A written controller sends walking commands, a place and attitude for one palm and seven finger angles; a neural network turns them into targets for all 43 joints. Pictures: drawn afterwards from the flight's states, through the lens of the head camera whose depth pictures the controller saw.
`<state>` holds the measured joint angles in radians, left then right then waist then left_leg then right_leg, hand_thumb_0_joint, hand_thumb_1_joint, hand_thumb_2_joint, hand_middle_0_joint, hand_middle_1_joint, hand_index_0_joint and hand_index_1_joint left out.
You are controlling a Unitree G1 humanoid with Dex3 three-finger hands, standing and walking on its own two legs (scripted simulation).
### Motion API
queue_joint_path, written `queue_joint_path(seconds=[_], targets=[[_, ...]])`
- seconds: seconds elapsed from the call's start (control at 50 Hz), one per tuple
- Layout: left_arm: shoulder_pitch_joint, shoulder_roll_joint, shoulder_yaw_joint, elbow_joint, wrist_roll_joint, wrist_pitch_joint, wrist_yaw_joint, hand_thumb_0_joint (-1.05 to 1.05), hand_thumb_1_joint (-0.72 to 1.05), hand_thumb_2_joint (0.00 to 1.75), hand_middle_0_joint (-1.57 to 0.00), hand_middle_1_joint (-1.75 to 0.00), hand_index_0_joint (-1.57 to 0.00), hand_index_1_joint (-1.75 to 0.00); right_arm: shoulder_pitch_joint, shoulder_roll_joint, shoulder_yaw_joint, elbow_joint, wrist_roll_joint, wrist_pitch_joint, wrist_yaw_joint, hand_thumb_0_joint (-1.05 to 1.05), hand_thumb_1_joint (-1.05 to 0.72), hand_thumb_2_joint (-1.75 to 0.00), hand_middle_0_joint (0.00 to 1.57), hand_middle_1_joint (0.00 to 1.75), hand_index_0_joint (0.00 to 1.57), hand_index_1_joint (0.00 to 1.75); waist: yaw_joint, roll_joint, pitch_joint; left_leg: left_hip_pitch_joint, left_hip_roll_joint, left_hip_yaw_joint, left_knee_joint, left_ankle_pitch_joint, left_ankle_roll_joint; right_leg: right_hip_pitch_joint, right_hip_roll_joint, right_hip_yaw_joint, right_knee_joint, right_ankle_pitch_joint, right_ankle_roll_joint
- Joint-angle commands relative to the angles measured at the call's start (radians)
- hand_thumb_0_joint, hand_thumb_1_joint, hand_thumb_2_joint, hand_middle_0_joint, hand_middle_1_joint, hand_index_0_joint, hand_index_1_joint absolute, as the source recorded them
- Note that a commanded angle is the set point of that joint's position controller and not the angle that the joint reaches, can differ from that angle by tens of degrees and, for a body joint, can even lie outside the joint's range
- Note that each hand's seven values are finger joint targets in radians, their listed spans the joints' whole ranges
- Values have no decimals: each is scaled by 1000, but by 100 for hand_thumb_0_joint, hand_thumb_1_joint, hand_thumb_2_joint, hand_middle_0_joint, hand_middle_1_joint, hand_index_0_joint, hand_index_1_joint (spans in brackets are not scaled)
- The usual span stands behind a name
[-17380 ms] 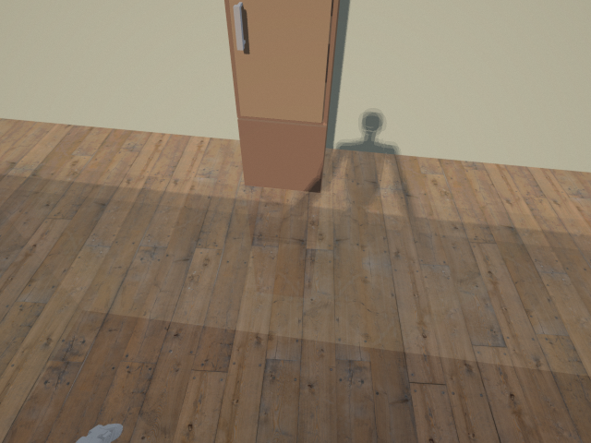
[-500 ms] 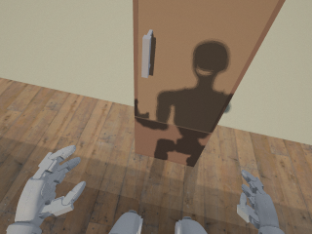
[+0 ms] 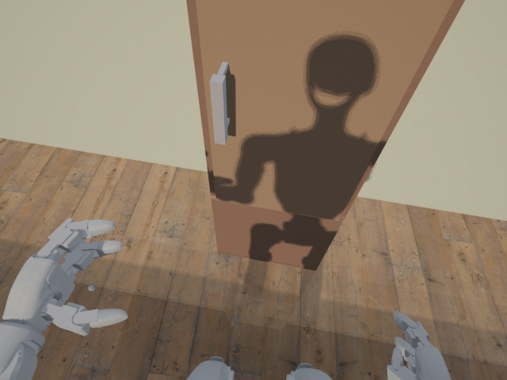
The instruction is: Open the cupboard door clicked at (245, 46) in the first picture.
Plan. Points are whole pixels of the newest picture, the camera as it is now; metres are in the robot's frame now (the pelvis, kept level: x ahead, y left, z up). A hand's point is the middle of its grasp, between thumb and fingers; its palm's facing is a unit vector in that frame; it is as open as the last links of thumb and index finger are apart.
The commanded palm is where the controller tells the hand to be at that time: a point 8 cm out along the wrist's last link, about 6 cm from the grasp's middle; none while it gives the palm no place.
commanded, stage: raise the hand with hooked fingers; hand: left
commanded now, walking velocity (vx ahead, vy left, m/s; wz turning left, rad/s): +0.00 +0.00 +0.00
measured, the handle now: (222, 105) +0.57 +0.10 +0.10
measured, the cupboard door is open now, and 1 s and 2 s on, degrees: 0 0 0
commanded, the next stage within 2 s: move the hooked fingers beside the handle in 1.06 s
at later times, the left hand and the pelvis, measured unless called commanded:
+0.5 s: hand (61, 230) +0.28 +0.27 +0.11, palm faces -0.05 -1.00 -0.06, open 13.9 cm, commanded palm +0.26 +0.32 +0.11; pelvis +0.00 +0.00 +0.02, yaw +0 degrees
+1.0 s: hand (63, 226) +0.29 +0.27 +0.11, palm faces -0.07 -1.00 -0.04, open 14.0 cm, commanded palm +0.26 +0.32 +0.12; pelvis +0.00 +0.00 +0.03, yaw -1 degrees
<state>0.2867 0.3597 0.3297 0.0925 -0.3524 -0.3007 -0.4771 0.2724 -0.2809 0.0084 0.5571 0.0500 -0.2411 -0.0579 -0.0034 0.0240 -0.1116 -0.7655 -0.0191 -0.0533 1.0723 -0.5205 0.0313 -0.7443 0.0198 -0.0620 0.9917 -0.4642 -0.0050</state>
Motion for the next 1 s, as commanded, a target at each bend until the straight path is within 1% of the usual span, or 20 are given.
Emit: queue_joint_path(seconds=[0.0,0.04,0.1,0.14,0.2,0.26,0.32,0.36,0.4,0.46,0.52,0.54,0.56,0.6,0.7,0.76,0.86,0.9,0.94,0.98], targets=[[-127,289,176,-262,-59,-48,-30,0,-34,37,-29,-110,-29,-110,-34,-136,-49,-183,-3,-69,-23,0,-90,-90,20,30,20,30,16,90,-305,206,11,-4,-181,466,-10,226,12,18,-123,343,-29],[-120,262,184,-283,-79,-67,-13,0,-38,35,-29,-112,-29,-112,-30,-120,-45,-179,-2,-65,-23,0,-90,-90,20,30,20,30,20,98,-310,252,18,-5,-196,527,-18,230,14,7,-128,378,-27],[-167,249,186,-211,-87,-64,12,0,-45,32,-30,-117,-30,-117,-32,-124,-38,-170,-3,-54,-19,0,-90,-90,20,30,20,30,17,109,-224,230,19,-11,-210,510,-30,211,22,-6,-132,356,-34],[-180,218,147,-140,-71,-31,3,0,-50,30,-30,-120,-30,-120,-24,-129,-38,-169,2,-39,-16,0,-90,-90,20,30,20,30,-2,118,-195,235,20,-5,-222,475,-31,179,18,-9,-149,334,-26],[-228,217,111,-22,-49,44,-35,0,-50,30,-30,-120,-30,-120,-22,-145,-35,-185,9,-22,-19,0,-90,-90,20,30,20,30,-13,72,-142,207,16,-7,-247,400,-25,181,19,-4,-181,293,-28],[-324,264,121,-34,-40,79,-67,0,-50,30,-30,-120,-30,-120,-28,-148,-33,-201,11,-13,-27,0,-90,-90,20,30,20,30,-15,57,-192,229,14,-3,-264,375,-15,211,13,6,-206,287,-24],[-426,342,188,-89,-53,49,-70,0,-50,30,-30,-120,-30,-120,-35,-144,-26,-203,3,-13,-32,0,-90,-90,20,30,20,30,0,73,-251,276,16,-7,-270,431,-18,252,19,9,-201,324,-32],[-459,348,207,-75,-62,17,-63,0,-50,30,-30,-120,-30,-120,-33,-138,-22,-197,1,-13,-37,0,-90,-90,20,30,20,30,-2,55,-250,285,18,-10,-280,419,-20,251,22,8,-207,307,-31],[-487,372,230,-28,-68,1,-63,0,-50,30,-30,-120,-30,-120,-38,-139,-18,-184,-1,-11,-39,0,-90,-90,20,30,20,30,3,77,-216,274,14,-6,-283,393,-21,252,24,13,-215,285,-38],[-515,348,200,81,-56,28,-80,0,-50,30,-30,-120,-30,-120,-34,-141,-14,-173,7,-1,-43,0,-90,-90,20,30,20,30,-7,89,-167,257,16,-5,-312,321,-22,229,16,13,-240,223,-33],[-549,352,177,141,-44,76,-113,0,-50,30,-30,-120,-30,-120,-30,-148,-15,-178,14,4,-44,0,-90,-90,20,30,20,30,-6,105,-171,268,14,-1,-327,317,-17,242,12,20,-257,224,-34],[-565,374,187,148,-40,88,-119,0,-50,30,-30,-120,-30,-120,-28,-151,-16,-178,13,6,-45,0,-90,-90,20,30,20,30,-5,93,-187,269,13,-2,-330,319,-14,254,11,22,-263,228,-33],[-542,352,172,168,-39,98,-126,0,-50,30,-30,-120,-30,-120,-26,-149,-17,-183,13,5,-44,0,-90,-90,20,30,20,30,-4,71,-180,268,13,0,-332,323,-12,254,10,20,-267,234,-32],[-525,349,172,153,-47,92,-134,0,-50,30,-30,-120,-30,-120,-25,-152,-19,-194,10,2,-38,0,-90,-90,20,30,20,30,4,48,-191,273,12,-4,-328,358,-12,269,16,19,-261,260,-38],[-551,398,230,82,-57,32,-102,0,-50,30,-30,-120,-30,-120,-22,-152,-24,-195,1,-4,-27,0,-90,-90,20,30,20,30,15,74,-200,292,13,-6,-335,375,-21,269,22,15,-249,263,-42],[-541,377,223,100,-51,16,-87,0,-50,30,-30,-120,-30,-120,-16,-146,-25,-189,4,0,-29,0,-90,-90,20,30,20,30,6,81,-191,295,15,-2,-347,334,-20,250,18,15,-256,229,-36],[-558,357,186,116,-33,34,-94,0,-50,30,-30,-120,-30,-120,-16,-146,-23,-187,6,1,-33,0,-90,-90,20,30,20,30,-2,114,-173,299,16,-3,-355,318,-19,239,15,17,-262,221,-36],[-560,358,183,111,-38,39,-103,0,-50,30,-30,-120,-30,-120,-13,-150,-25,-187,6,-1,-36,0,-90,-90,20,30,20,30,-4,82,-186,298,13,1,-343,333,-14,259,19,24,-266,242,-37],[-565,372,194,96,-39,36,-107,0,-50,30,-30,-120,-30,-120,-15,-148,-23,-186,4,-4,-36,0,-90,-90,20,30,20,30,-3,89,-208,310,14,-3,-346,339,-15,263,17,21,-264,248,-35],[-564,365,193,106,-43,32,-108,0,-50,30,-30,-120,-30,-120,-19,-148,-22,-184,6,-6,-38,0,-90,-90,20,30,20,30,-5,74,-193,299,13,-2,-345,332,-14,261,17,22,-267,247,-34]])
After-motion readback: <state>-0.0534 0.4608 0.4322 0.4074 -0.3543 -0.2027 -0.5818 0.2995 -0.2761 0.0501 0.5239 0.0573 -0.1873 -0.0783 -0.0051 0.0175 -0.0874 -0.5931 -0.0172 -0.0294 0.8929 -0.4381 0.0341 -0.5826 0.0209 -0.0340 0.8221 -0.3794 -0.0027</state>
